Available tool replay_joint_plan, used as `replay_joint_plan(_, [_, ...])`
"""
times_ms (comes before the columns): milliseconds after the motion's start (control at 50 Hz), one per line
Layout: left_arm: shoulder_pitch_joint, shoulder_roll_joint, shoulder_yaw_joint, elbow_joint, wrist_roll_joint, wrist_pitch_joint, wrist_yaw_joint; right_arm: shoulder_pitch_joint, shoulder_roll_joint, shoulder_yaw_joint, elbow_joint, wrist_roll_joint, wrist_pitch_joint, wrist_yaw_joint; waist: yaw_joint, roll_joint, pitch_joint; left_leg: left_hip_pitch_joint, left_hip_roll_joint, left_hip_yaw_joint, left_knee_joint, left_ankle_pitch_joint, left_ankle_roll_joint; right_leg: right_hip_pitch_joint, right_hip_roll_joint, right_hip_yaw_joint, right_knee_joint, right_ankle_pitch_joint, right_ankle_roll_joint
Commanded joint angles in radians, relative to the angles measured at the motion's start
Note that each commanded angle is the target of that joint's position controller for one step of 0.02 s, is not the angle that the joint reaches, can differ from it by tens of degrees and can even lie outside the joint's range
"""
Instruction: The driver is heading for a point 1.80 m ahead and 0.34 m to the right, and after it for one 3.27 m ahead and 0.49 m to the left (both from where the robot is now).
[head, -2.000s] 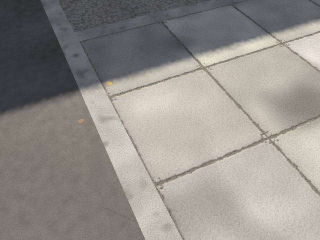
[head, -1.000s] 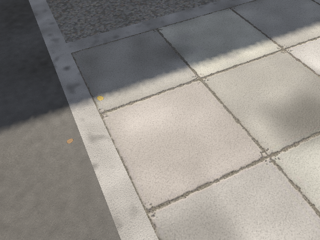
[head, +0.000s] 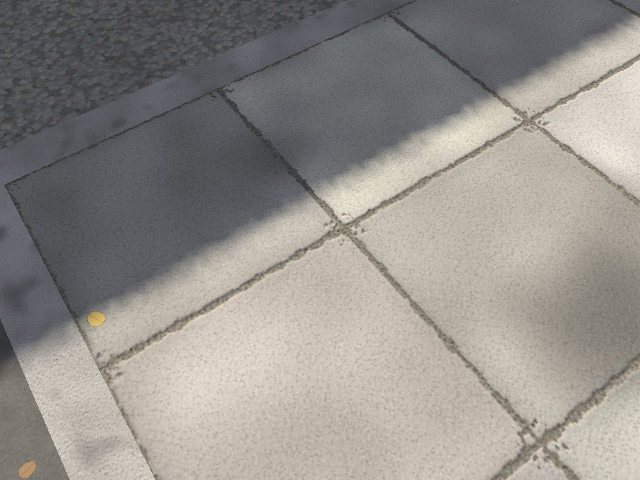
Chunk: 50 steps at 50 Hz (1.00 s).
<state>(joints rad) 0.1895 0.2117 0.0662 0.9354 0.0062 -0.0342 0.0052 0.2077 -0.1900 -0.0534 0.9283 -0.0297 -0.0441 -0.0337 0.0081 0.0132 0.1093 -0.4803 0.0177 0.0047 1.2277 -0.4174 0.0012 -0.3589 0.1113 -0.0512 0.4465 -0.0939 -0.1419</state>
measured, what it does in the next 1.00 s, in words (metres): steps on the spot, turning right: left foot, then right foot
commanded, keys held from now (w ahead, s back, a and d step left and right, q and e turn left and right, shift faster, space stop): e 0.42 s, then no key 0.42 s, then w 0.16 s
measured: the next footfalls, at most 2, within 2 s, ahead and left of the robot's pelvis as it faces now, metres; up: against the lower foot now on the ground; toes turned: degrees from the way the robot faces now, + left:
left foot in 0.48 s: +0.11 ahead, +0.14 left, +0.00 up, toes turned -22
right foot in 0.90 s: +0.01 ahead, -0.04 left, +0.00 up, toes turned -16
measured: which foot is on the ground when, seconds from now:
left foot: up 0.00-0.46, down 0.48-0.90, up 0.92-1.00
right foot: down 0.00-0.50, up 0.52-0.88, down 0.90-1.00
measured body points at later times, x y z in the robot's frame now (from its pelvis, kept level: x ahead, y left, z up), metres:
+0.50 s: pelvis +0.04 +0.06 +0.01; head +0.07 +0.06 +0.45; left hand +0.20 +0.31 -0.13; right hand +0.10 -0.24 -0.10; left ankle +0.07 +0.16 -0.73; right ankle +0.09 -0.04 -0.73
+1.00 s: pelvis +0.05 +0.07 +0.01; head +0.05 +0.06 +0.46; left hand +0.20 +0.29 -0.13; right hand +0.03 -0.20 -0.12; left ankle +0.07 +0.15 -0.71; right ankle -0.03 -0.03 -0.73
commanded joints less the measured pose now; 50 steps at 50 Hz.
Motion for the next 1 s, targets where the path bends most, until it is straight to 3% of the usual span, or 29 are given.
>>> replay_joint_plan(20, [0.058,0.128,0.027,-0.055,0.009,-0.004,0.004,0.16,-0.055,-0.017,-0.023,-0.004,0.041,-0.002,-0.04,-0.025,-0.187,0.001,0.015,-0.03,-0.048,0.048,-0.021,0.118,-0.282,0.291,-0.14,0.536,-0.143])
replay_joint_plan(140, [0.096,0.169,0.044,-0.09,0.004,0.024,0.008,0.002,-0.106,-0.029,-0.098,-0.004,0.074,-0.004,0.006,-0.097,-0.184,-0.102,0.022,-0.059,-0.176,0.127,-0.053,0.14,-0.242,0.388,-0.188,0.072,-0.061])
replay_joint_plan(220, [0.121,0.183,0.052,-0.106,0.007,0.04,0.012,-0.069,-0.119,-0.029,-0.136,0.004,0.078,-0.008,0.034,-0.116,-0.155,-0.139,0.007,-0.082,-0.263,0.107,-0.058,0.184,-0.243,0.483,-0.207,-0.138,-0.054])
replay_joint_plan(380, [0.106,0.206,0.063,-0.141,0.02,0.056,0.003,-0.072,-0.131,-0.013,-0.184,0.028,0.055,-0.016,0.034,-0.135,-0.162,0.02,-0.066,-0.09,-0.472,-0.004,-0.013,0.192,-0.233,0.594,-0.156,-0.011,-0.077])
replay_joint_plan(420, [0.08,0.209,0.065,-0.152,0.018,0.062,-0.003,-0.027,-0.138,-0.01,-0.185,0.038,0.046,-0.019,0.015,-0.143,-0.17,0.114,-0.087,-0.086,-0.579,-0.011,0.005,0.17,-0.221,0.619,-0.144,0.041,-0.06])
replay_joint_plan(460, [0.036,0.199,0.061,-0.164,0.007,0.069,-0.005,0.075,-0.139,-0.008,-0.163,0.038,0.039,-0.024,-0.04,-0.13,-0.175,0.29,-0.088,-0.059,-0.819,0.11,0.026,0.1,-0.176,0.587,-0.116,-0.019,-0.004])
replay_joint_plan(480, [0.045,0.169,0.052,-0.169,-0.001,0.069,-0.001,0.081,-0.175,-0.016,-0.163,0.027,0.035,-0.031,-0.033,-0.073,-0.163,0.384,-0.015,-0.124,-0.947,0.146,0.046,0.014,-0.114,0.536,-0.063,-0.174,0.051])
replay_joint_plan(500, [0.126,0.098,0.034,-0.168,-0.004,0.068,0.003,0.032,-0.247,-0.026,-0.195,0.012,0.037,-0.037,0.023,0.134,-0.18,0.443,0.229,-0.375,-1.04,0.055,0.102,-0.076,0.004,0.368,0.163,-0.381,0.108])
replay_joint_plan(520, [0.097,0.162,0.051,-0.172,0.01,0.062,0.013,-0.058,-0.299,-0.031,-0.235,-0.003,0.04,-0.029,0.016,0.181,-0.098,0.312,0.361,-0.543,-1.057,0.212,0.202,-0.206,0.108,0.211,0.347,-0.472,0.125])
replay_joint_plan(540, [0.078,0.202,0.057,-0.17,0.032,0.059,0.01,-0.032,-0.249,-0.024,-0.221,-0.003,0.038,-0.02,0.024,0.101,-0.098,0.244,0.355,-0.491,-1.013,0.358,0.249,-0.135,0.034,0.229,0.5,-0.443,0.134])
replay_joint_plan(560, [0.098,0.193,0.057,-0.153,0.028,0.06,0.003,-0.074,-0.193,-0.008,-0.223,0.01,0.033,-0.011,0.056,0.062,-0.09,0.225,0.28,-0.378,-0.986,0.434,0.225,-0.111,0.026,0.231,0.558,-0.384,0.136])
replay_joint_plan(580, [0.118,0.18,0.053,-0.135,0.025,0.066,-0.002,-0.095,-0.174,-0.003,-0.228,0.013,0.03,-0.004,0.064,0.067,-0.093,0.24,0.213,-0.282,-0.963,0.504,0.193,-0.1,0.029,0.221,0.607,-0.336,0.147])
replay_joint_plan(600, [0.128,0.172,0.05,-0.125,0.024,0.072,-0.006,-0.09,-0.173,-0.001,-0.231,0.012,0.028,-0.005,0.059,0.108,-0.11,0.275,0.179,-0.235,-0.946,0.572,0.182,-0.109,0.032,0.209,0.648,-0.317,0.156])
replay_joint_plan(640, [0.103,0.162,0.041,-0.121,0.019,0.08,-0.01,-0.034,-0.169,0.003,-0.217,0.012,0.025,-0.002,0.03,0.116,-0.124,0.339,0.164,-0.193,-0.914,0.725,0.188,-0.119,0.028,0.196,0.648,-0.318,0.177])
replay_joint_plan(720, [0.03,0.128,0.013,-0.12,0.005,0.093,-0.003,0.051,-0.178,0.006,-0.174,0.013,0.02,-0.003,-0.016,0.133,-0.136,0.459,0.167,-0.194,-0.885,0.758,0.185,-0.083,-0.013,0.172,0.415,-0.331,0.201])
replay_joint_plan(800, [0.002,0.121,-0.007,-0.102,-0.011,0.096,0.011,0.074,-0.205,0.001,-0.145,0.006,0.031,0.006,-0.038,0.173,-0.132,0.431,0.162,-0.207,-0.863,0.753,0.188,0.073,-0.04,0.078,0.167,-0.358,0.18])
replay_joint_plan(840, [0.032,0.116,-0.014,-0.078,-0.015,0.087,0.021,0.071,-0.205,0.001,-0.128,0.009,0.037,0.007,-0.015,0.157,-0.131,0.422,0.16,-0.216,-0.835,0.78,0.174,0.151,-0.05,0.066,-0.017,-0.242,0.157])
replay_joint_plan(860, [0.077,0.099,-0.023,-0.052,-0.009,0.079,0.025,0.066,-0.193,0.005,-0.12,0.012,0.037,0.009,0.008,0.128,-0.159,0.382,0.154,-0.213,-0.843,0.648,0.144,0.267,-0.067,0.071,-0.167,-0.107,0.142])
replay_joint_plan(880, [0.09,0.121,-0.022,-0.038,0.006,0.067,0.031,0.078,-0.173,0.011,-0.113,0.011,0.033,0.011,0.007,0.096,-0.172,0.29,0.14,-0.223,-0.856,0.437,0.106,0.39,-0.107,0.13,-0.204,-0.07,0.122])
replay_joint_plan(900, [0.118,0.175,-0.014,-0.033,0.028,0.053,0.036,0.073,-0.156,0.013,-0.123,0.014,0.029,0.02,0.007,0.01,-0.183,0.163,0.093,-0.187,-0.801,0.207,0.082,0.49,-0.215,0.247,-0.164,-0.162,0.087])
replay_joint_plan(920, [0.11,0.243,0.007,-0.011,0.017,0.055,0.029,0.044,-0.13,0.018,-0.138,0.019,0.031,0.025,-0.003,-0.167,-0.108,0.066,-0.046,-0.044,-0.735,-0.007,0.077,0.404,-0.278,0.354,-0.172,-0.352,0.003])
replay_joint_plan(940, [0.134,0.236,0.012,-0.003,0.014,0.054,0.018,-0.015,-0.161,0.011,-0.146,-0.001,0.035,0.026,0.047,-0.197,-0.034,0.011,-0.063,0.012,-0.624,-0.048,0.074,0.341,-0.348,0.464,-0.255,-0.559,-0.06])
replay_joint_plan(960, [0.137,0.217,0.009,0.0,0.018,0.047,0.012,-0.062,-0.17,0.005,-0.162,-0.004,0.034,0.03,0.062,-0.206,0.04,-0.038,-0.048,0.028,-0.543,-0.048,0.071,0.287,-0.388,0.522,-0.319,-0.646,-0.093])
replay_joint_plan(1000, [0.14,0.194,0.004,0.007,0.023,0.03,0.011,-0.075,-0.183,-0.007,-0.176,0.004,0.025,0.045,0.053,-0.199,0.089,-0.123,-0.002,-0.006,-0.418,-0.052,0.067,0.285,-0.401,0.533,-0.374,-0.59,-0.114])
